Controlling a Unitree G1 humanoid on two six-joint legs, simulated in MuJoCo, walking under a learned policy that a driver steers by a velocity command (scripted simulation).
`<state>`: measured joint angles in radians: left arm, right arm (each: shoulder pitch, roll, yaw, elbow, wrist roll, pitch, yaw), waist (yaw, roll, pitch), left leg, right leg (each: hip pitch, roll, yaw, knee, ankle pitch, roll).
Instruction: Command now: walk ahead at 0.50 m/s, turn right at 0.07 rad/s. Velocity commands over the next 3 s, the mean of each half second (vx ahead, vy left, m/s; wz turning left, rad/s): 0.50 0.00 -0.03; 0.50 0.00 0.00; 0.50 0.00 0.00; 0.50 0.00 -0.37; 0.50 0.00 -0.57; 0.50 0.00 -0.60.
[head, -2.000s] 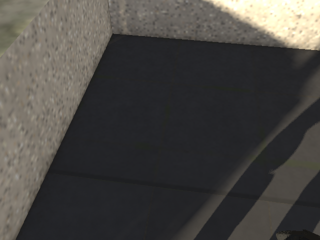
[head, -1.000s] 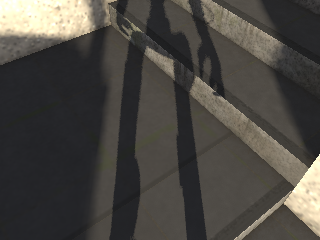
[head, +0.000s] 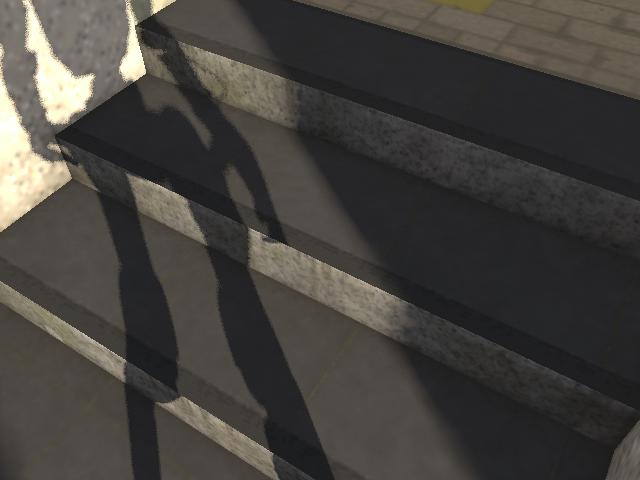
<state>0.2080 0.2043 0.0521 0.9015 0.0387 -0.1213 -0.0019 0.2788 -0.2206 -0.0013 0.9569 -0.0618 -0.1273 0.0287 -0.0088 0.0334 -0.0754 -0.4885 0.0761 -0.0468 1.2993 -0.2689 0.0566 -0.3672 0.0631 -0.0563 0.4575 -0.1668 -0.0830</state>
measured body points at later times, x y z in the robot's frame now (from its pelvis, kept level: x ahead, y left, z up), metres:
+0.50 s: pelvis +0.27 +0.07 +0.00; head +0.27 +0.08 +0.45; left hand +0.34 +0.32 -0.14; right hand +0.29 -0.19 -0.14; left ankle +0.30 +0.13 -0.74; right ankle +0.19 -0.05 -0.55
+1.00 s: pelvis +0.53 +0.04 +0.09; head +0.53 +0.03 +0.54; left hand +0.60 +0.28 -0.04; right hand +0.63 -0.20 -0.03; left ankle +0.45 +0.17 -0.46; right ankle +0.57 -0.01 -0.59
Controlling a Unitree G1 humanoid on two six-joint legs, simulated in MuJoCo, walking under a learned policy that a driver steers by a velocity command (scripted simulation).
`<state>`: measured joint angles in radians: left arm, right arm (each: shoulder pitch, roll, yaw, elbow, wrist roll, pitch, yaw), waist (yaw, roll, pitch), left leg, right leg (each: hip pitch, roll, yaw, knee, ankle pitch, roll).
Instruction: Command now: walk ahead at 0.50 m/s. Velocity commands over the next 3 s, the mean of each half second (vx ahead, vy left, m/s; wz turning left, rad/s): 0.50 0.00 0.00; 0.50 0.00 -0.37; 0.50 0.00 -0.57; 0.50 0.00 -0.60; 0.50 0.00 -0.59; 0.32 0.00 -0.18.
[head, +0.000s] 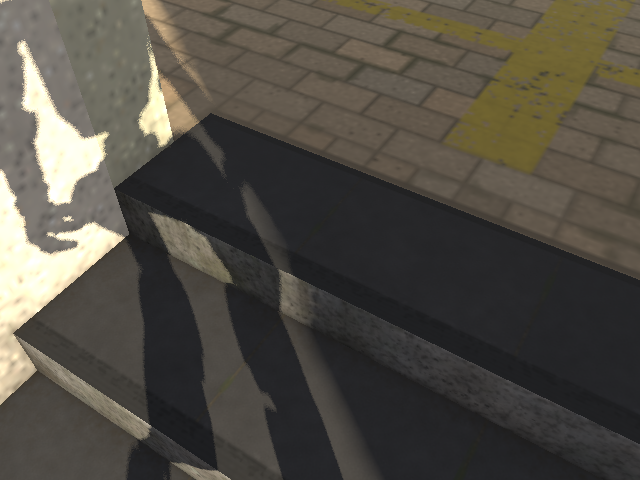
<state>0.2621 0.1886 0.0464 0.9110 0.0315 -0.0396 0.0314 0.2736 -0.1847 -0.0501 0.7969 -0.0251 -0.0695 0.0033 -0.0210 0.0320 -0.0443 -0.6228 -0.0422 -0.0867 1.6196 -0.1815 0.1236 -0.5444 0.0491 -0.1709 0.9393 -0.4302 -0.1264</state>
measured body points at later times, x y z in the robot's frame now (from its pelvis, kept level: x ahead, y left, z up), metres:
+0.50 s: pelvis +0.33 +0.05 +0.04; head +0.38 +0.05 +0.49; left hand +0.19 +0.26 -0.08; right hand +0.62 -0.12 +0.00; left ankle +0.53 +0.11 -0.53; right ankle +0.05 -0.05 -0.66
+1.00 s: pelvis +0.62 +0.08 +0.19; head +0.61 +0.09 +0.64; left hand +0.81 +0.27 +0.06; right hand +0.52 -0.10 +0.03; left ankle +0.54 +0.12 -0.53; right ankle +0.68 -0.10 -0.23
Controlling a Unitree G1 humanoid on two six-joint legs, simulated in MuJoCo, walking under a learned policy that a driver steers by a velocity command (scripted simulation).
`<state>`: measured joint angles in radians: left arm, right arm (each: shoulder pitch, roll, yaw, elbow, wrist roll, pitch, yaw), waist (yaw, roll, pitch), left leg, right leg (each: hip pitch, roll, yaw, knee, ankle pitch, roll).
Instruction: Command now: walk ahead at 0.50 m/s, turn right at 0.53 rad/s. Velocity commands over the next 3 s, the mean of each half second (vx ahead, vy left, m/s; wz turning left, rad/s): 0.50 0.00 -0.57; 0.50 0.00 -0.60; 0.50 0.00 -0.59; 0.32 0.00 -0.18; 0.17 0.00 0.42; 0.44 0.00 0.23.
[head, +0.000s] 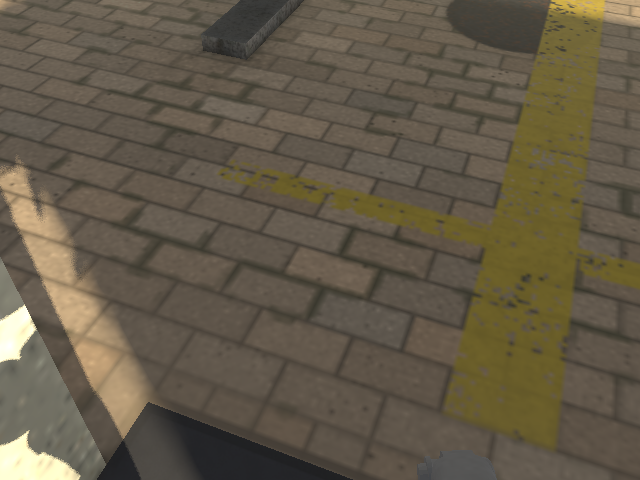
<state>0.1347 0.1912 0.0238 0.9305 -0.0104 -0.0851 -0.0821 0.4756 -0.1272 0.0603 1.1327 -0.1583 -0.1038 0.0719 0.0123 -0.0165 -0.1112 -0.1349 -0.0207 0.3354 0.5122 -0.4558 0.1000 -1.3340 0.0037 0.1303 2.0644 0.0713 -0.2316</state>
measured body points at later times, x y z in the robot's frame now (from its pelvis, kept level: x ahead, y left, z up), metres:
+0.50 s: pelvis +0.30 +0.01 +0.12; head +0.29 +0.03 +0.57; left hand +0.35 +0.22 -0.04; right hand +0.47 -0.25 +0.06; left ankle +0.43 +0.13 -0.57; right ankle +0.19 -0.10 -0.58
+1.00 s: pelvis +0.54 -0.08 +0.15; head +0.55 -0.08 +0.60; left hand +0.86 -0.08 +0.07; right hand +0.33 -0.20 +0.00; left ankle +0.44 +0.13 -0.57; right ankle +0.60 -0.26 -0.56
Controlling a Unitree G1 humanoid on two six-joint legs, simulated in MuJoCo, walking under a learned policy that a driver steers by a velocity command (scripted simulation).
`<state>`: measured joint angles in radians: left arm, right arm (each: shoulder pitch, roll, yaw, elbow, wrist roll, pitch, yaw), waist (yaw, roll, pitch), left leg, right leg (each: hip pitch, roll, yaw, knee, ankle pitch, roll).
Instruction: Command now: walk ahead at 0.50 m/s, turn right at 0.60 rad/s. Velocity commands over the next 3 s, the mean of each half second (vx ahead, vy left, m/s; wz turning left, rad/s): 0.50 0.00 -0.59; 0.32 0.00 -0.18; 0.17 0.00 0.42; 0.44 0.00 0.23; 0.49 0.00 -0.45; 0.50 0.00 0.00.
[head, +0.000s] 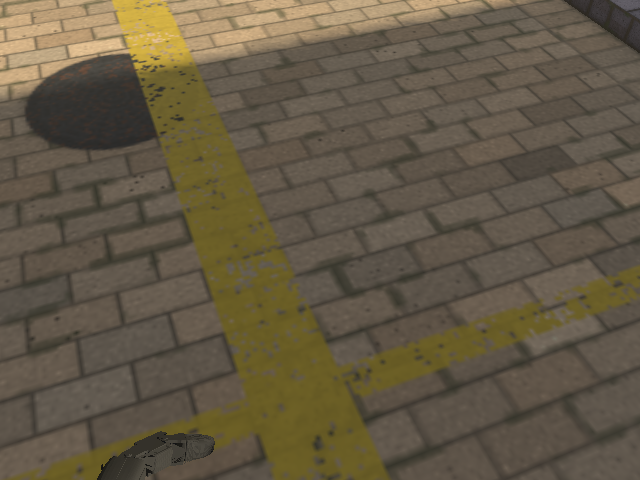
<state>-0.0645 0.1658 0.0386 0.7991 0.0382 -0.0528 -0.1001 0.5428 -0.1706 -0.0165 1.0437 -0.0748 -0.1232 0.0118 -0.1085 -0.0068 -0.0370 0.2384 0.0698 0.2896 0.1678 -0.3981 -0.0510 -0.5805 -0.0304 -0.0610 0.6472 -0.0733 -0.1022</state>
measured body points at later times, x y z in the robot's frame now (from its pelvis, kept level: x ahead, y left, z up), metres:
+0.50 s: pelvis +0.29 -0.01 -0.01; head +0.30 -0.02 +0.44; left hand +0.43 +0.23 -0.13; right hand +0.44 -0.31 -0.06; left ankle +0.44 +0.07 -0.73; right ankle +0.15 -0.11 -0.72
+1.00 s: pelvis +0.46 -0.10 +0.01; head +0.48 -0.12 +0.46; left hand +0.74 +0.03 -0.07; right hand +0.42 -0.37 -0.13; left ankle +0.45 +0.06 -0.68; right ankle +0.49 -0.22 -0.72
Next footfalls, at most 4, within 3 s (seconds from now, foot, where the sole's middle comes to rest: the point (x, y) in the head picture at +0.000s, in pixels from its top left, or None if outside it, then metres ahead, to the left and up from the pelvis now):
0.04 right None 0.18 -0.12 -0.76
0.48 left None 0.47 0.05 -0.76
0.90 right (419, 473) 0.53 -0.24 -0.76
1.34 left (296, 478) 0.54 0.01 -0.76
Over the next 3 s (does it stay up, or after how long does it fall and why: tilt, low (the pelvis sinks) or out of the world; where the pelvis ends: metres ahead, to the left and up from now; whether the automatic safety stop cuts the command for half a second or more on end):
stays up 1.24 -0.27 0.02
